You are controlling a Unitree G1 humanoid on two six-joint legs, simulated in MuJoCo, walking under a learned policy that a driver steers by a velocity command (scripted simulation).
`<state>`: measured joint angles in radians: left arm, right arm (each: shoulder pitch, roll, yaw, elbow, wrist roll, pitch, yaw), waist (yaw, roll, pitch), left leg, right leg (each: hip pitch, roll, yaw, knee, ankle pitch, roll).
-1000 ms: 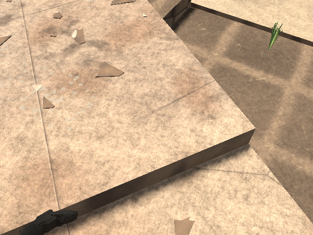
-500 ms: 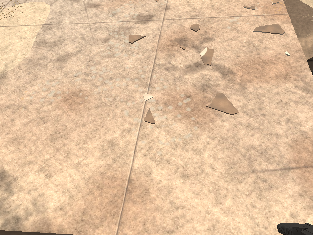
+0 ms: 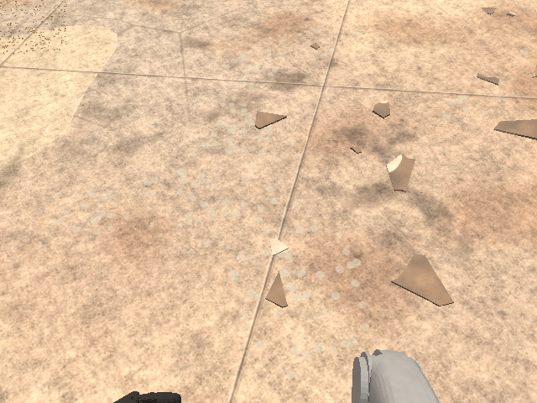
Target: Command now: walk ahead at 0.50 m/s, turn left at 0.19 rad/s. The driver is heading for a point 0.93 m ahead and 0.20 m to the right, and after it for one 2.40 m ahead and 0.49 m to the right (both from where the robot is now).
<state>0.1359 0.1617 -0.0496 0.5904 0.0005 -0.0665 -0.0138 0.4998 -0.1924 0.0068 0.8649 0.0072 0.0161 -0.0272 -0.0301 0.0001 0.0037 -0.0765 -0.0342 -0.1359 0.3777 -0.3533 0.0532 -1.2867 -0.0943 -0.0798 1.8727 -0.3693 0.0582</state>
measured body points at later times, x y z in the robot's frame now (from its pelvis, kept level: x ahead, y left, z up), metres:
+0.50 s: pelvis +0.27 -0.07 +0.14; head +0.28 -0.09 +0.58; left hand +0.27 +0.16 +0.00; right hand +0.47 -0.27 +0.03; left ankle +0.42 +0.09 -0.53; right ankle +0.25 -0.14 -0.61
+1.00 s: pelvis +0.38 -0.06 +0.12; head +0.39 -0.06 +0.57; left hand +0.46 +0.21 -0.01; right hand +0.51 -0.29 -0.01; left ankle +0.45 +0.05 -0.61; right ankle +0.38 -0.19 -0.61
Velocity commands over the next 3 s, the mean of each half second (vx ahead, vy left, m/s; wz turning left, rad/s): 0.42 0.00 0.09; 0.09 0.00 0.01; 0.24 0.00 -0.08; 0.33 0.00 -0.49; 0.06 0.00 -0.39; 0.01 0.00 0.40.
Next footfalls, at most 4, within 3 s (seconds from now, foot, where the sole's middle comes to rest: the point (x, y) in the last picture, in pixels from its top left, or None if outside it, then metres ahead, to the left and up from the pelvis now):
0.12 right None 0.29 -0.14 -0.65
0.66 left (242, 375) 0.49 0.05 -0.65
0.92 right None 0.42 -0.19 -0.65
1.78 right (348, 247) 0.83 -0.23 -0.65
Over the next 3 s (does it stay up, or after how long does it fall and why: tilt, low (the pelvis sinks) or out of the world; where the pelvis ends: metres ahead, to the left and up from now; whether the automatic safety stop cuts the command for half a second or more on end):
stays up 0.85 -0.14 0.13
